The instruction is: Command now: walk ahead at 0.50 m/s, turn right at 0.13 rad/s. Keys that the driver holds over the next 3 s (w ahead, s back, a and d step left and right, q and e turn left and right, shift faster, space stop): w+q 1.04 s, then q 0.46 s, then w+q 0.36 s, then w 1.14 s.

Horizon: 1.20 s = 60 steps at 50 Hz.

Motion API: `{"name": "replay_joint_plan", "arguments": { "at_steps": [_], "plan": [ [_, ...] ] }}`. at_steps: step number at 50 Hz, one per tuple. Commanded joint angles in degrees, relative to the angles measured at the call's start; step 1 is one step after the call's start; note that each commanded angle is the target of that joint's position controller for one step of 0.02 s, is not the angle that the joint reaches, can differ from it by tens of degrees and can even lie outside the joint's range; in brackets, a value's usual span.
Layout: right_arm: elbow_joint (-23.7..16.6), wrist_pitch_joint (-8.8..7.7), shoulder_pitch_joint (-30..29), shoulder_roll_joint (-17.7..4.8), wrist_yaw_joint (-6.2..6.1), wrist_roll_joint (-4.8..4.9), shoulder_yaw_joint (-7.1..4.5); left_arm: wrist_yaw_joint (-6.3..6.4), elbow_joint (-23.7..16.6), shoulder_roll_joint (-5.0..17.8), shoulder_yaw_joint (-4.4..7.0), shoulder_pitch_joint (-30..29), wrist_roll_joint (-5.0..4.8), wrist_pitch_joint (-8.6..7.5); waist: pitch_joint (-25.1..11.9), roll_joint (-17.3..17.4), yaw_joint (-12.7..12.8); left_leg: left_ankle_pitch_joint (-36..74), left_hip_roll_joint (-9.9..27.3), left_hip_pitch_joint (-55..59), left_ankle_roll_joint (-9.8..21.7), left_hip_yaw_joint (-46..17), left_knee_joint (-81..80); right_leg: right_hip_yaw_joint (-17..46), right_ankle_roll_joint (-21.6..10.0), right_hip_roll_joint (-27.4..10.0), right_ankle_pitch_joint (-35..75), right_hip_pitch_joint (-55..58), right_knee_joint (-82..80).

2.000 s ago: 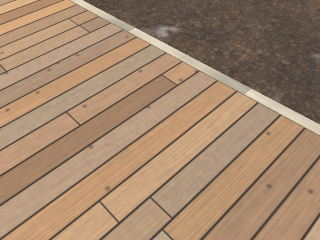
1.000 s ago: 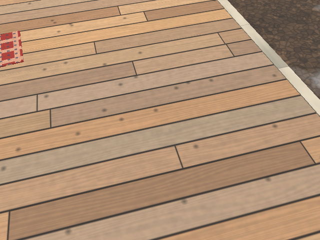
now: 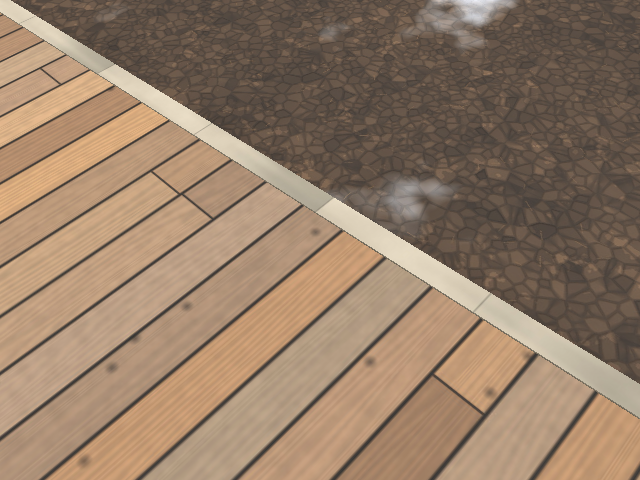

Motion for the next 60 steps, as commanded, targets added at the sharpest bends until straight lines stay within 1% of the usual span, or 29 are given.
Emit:
{"name": "replay_joint_plan", "arguments": {
  "at_steps": [1,6,11,14,16,17,18,19,20,21,22,23,25,27,32,37,39,41,42,43,44,45,46,47,48,50,52,56,60],
  "plan": [
    [-1.33,0.76,1.88,-3.48,0.45,0.35,-0.74,0.02,-1.79,6.37,1.11,3.15,-0.09,-1.82,-1.36,-4.18,-0.02,7.49,0.22,-2.67,0.20,2.22,-4.78,9.28,-3.83,-15.24,23.18,3.10,-10.02],
    [-2.85,0.41,-5.81,-3.06,1.08,1.20,-0.31,0.44,-0.06,6.12,0.38,6.45,0.53,-2.43,0.76,-4.70,2.68,15.12,-1.95,-5.98,2.38,2.18,-15.07,4.79,-0.86,-16.33,24.17,10.10,-11.55],
    [-4.81,-0.13,-11.22,-2.59,1.86,1.11,0.23,1.81,2.49,5.68,-0.44,8.56,1.36,-2.52,3.59,-4.06,3.57,12.52,-5.91,-5.24,5.23,4.17,-23.81,0.23,-0.26,-18.95,32.31,16.82,-10.66],
    [-3.70,-0.17,-6.50,-3.23,1.31,1.05,-0.12,2.73,3.22,7.38,-0.50,6.69,1.64,-2.51,0.00,-6.08,0.59,5.12,-10.85,4.73,8.37,8.54,-26.57,-3.06,1.45,-19.45,58.12,19.01,-0.88],
    [0.00,-0.70,6.31,-5.64,0.71,0.77,-1.35,3.07,3.29,9.31,-0.09,5.51,1.95,-1.81,-6.91,-6.87,-4.96,2.39,-13.91,18.35,11.29,8.46,-30.35,-4.54,2.15,-19.26,63.72,17.16,17.43],
    [2.29,-1.03,15.44,-8.26,0.22,-0.18,-2.52,3.02,1.99,9.77,-0.18,3.34,1.44,-1.91,-11.49,-4.73,-9.84,3.06,-9.39,32.49,14.45,1.53,-33.36,-6.09,2.76,-17.99,50.17,6.67,32.08],
    [2.27,-0.64,19.35,-15.75,-0.51,-0.69,-4.79,2.05,-1.20,4.91,-1.25,5.96,-0.07,-2.52,-17.76,8.44,-8.01,3.88,7.74,50.68,23.72,-25.60,-33.83,-8.03,5.81,-8.01,9.86,-16.04,57.03],
    [2.46,-0.22,16.20,-14.01,0.05,2.05,-4.49,1.56,-2.05,6.96,-0.71,3.91,1.19,-3.00,-19.74,6.12,-6.22,7.96,11.85,53.27,27.25,-43.30,-41.58,1.66,5.53,-2.72,-17.94,-27.61,65.23],
    [2.28,0.02,12.19,-12.67,0.07,2.87,-4.25,1.07,-3.57,6.70,-0.96,-0.26,1.46,-3.54,-10.82,1.84,-4.68,4.81,9.82,45.77,24.99,-33.96,-43.21,5.41,5.01,-7.50,-12.31,-31.62,62.89],
    [1.71,0.19,9.11,-9.42,0.05,2.55,-3.55,0.76,-4.16,6.91,-1.13,-1.93,1.10,-4.08,-5.62,-1.91,-3.26,6.71,8.11,37.68,22.73,-28.25,-45.39,4.32,5.24,-9.74,-8.57,-30.42,58.47],
    [1.55,0.12,7.21,-7.56,-0.09,2.33,-3.00,0.68,-4.12,6.43,-1.10,-2.26,1.34,-3.70,-2.00,-4.07,-1.14,10.59,5.22,31.16,20.34,-23.80,-46.76,3.93,5.77,-11.38,-7.85,-27.98,53.95],
    [1.71,-0.12,6.21,-6.40,-0.35,2.52,-2.55,0.66,-4.34,5.94,-1.29,-1.51,2.21,-2.53,-0.85,-3.62,0.72,13.90,2.53,26.40,18.82,-20.19,-47.87,3.71,6.88,-12.40,-7.75,-25.01,50.63],
    [1.80,-1.09,6.71,-7.34,-0.32,2.57,-2.62,0.29,-4.48,4.50,-1.71,-0.40,2.94,-0.48,-1.89,-1.58,1.71,18.55,-0.30,22.78,18.25,-16.18,-48.76,2.21,8.56,-12.76,-6.97,-22.18,46.54],
    [2.14,-1.48,8.13,-9.02,-0.33,2.64,-3.10,0.11,-5.98,4.14,-1.87,-3.30,2.83,0.24,-1.48,-0.59,1.40,19.62,-2.08,21.12,17.84,-14.42,-49.82,0.92,9.97,-13.02,-3.45,-23.22,41.46],
    [2.94,-1.06,13.89,-9.43,-0.56,2.80,-3.46,-0.19,-10.10,4.11,-2.18,-15.23,2.26,0.27,-0.84,1.48,-3.34,20.98,-4.07,26.56,14.23,-15.05,-48.48,0.31,11.40,-12.16,8.22,-27.73,26.58],
    [2.87,-0.62,17.49,-10.10,-1.30,1.76,-3.70,-0.49,-13.25,4.65,-2.69,-22.86,1.59,-0.64,-1.10,2.18,-6.17,27.03,-2.41,34.20,13.76,-18.93,-43.60,0.81,10.33,-9.41,8.37,-27.94,17.48],
    [1.93,-0.70,15.56,-11.01,-1.81,1.49,-3.95,-0.40,-13.36,5.95,-2.43,-21.07,1.40,-1.17,-1.41,2.76,-4.38,28.21,-1.28,34.29,12.43,-21.07,-41.28,2.10,9.07,-8.63,6.08,-22.54,13.27],
    [0.65,-1.01,11.51,-12.16,-1.69,1.40,-4.18,0.31,-10.65,8.26,-1.49,-11.82,1.19,-1.76,-4.47,2.87,0.23,34.68,-2.58,30.57,10.13,-21.21,-34.40,1.58,7.10,-6.19,1.64,-8.20,9.59],
    [0.54,-1.45,10.58,-11.69,-1.12,1.96,-3.98,1.02,-8.73,10.07,-0.71,-4.15,1.57,-2.51,-8.62,-0.26,4.32,33.80,-6.10,27.17,8.67,-18.52,-24.06,2.87,5.37,-8.01,2.88,3.18,6.12],
    [-1.14,-2.01,11.25,-7.50,-0.60,2.67,-2.75,2.15,-8.37,14.28,0.35,5.08,2.83,-2.86,-17.50,-6.64,7.32,18.83,-9.51,20.46,7.41,-13.80,-8.50,15.54,2.54,-21.09,-9.42,16.64,4.51],
    [-2.57,-1.75,18.85,-3.14,-0.70,4.08,-1.86,2.38,-8.79,18.76,1.48,3.99,3.38,-1.89,-22.55,-19.92,2.51,-19.80,-18.08,3.21,5.62,-6.86,5.47,41.37,-4.32,-34.76,-12.73,27.88,-1.48],
    [-0.73,-0.79,17.58,-8.39,-1.30,1.82,-2.28,2.07,-8.98,14.08,1.25,0.96,2.37,-1.08,-16.94,-11.65,1.69,-16.50,-12.21,-2.80,6.19,-6.25,10.95,44.41,-4.90,-33.26,-21.01,21.89,-2.69],
    [-0.70,-0.44,12.86,-9.23,-0.84,1.25,-2.60,1.84,-9.62,8.89,0.04,-2.40,1.87,-1.03,-9.18,-5.11,1.70,-10.41,-9.96,-2.46,5.97,-5.75,10.54,34.50,-3.34,-30.17,-19.42,13.79,-3.94],
    [-1.18,-0.28,10.37,-8.18,-0.31,1.23,-2.44,1.56,-9.28,6.58,-0.58,-4.43,1.91,-1.15,-5.23,-3.41,0.92,-6.92,-8.23,-1.14,5.43,-4.97,8.30,26.11,-1.96,-27.11,-11.26,8.24,-5.29],
    [-1.34,0.21,9.41,-7.49,0.24,0.77,-2.40,1.58,-8.64,5.99,-0.79,-4.16,1.86,-1.44,-3.58,-5.75,0.42,-5.77,-6.84,0.10,4.93,-4.42,6.59,19.83,-0.71,-24.78,-4.59,5.23,-6.23],
    [-1.43,1.49,9.68,-6.40,1.18,0.34,-2.18,1.34,-7.09,5.82,-0.77,-2.61,1.28,-2.42,-2.95,-8.33,-0.58,-4.53,-6.12,1.93,4.20,-3.34,5.78,12.58,0.13,-22.54,4.44,2.42,-7.49],
    [-2.67,2.08,7.38,-5.58,1.76,0.40,-1.94,0.92,-6.09,6.20,-0.46,-1.24,0.72,-3.38,-2.85,-7.89,-0.95,-2.38,-5.62,-0.38,3.85,-2.99,5.42,8.58,-0.57,-22.86,10.39,2.98,-8.66],
    [-5.32,2.22,1.22,-4.03,2.15,0.49,-1.24,1.01,-4.80,6.38,-0.26,-0.73,0.54,-3.24,-1.15,-7.39,-1.27,3.44,-5.79,-2.77,2.06,0.06,-2.63,-2.04,-0.91,-21.90,35.15,3.25,-6.46],
    [-7.24,1.86,-4.57,-1.97,3.14,0.81,0.00,1.33,-4.18,7.46,0.06,-0.87,0.23,-2.36,-1.61,-8.64,0.09,12.11,-7.01,6.00,3.02,4.83,-19.13,-9.32,1.09,-19.51,36.06,1.72,-3.64]
  ]
}}
Next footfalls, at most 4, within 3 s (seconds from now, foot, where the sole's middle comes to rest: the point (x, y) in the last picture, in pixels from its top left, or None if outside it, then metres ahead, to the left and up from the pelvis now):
0.34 left None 0.35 0.12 -0.78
0.86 right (327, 378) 0.69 0.05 -0.78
1.34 left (203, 353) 0.75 0.34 -0.78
1.86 right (257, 302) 0.89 0.22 -0.78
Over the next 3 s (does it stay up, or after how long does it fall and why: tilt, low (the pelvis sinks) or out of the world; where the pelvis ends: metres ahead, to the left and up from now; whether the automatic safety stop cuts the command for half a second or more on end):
stays up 1.01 0.74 0.00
